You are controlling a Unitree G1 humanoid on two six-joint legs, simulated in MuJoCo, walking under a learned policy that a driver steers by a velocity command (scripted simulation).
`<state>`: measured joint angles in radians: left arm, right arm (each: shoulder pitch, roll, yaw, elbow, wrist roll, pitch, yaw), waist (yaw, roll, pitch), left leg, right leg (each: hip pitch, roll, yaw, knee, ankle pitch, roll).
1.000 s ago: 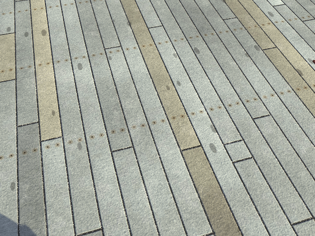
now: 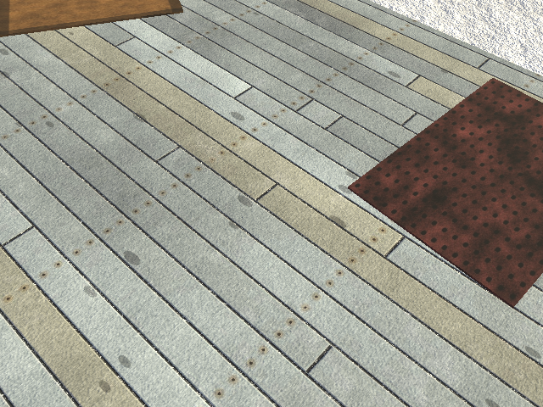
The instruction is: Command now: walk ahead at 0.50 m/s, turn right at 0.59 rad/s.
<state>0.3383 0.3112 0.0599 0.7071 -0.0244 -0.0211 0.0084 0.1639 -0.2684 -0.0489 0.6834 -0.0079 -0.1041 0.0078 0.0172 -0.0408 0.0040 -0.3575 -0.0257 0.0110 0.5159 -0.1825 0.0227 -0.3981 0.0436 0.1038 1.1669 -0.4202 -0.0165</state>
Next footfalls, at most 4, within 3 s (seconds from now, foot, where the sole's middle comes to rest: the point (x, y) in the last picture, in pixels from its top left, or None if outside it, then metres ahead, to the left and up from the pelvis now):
0.40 right None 0.34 -0.18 -0.77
0.94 left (301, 325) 0.71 -0.05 -0.77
1.42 right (376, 252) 0.95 -0.28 -0.77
1.90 left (272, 197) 1.16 0.03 -0.77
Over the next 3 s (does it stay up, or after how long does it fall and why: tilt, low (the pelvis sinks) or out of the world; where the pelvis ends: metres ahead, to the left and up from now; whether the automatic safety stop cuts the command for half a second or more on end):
stays up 1.18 -0.13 0.00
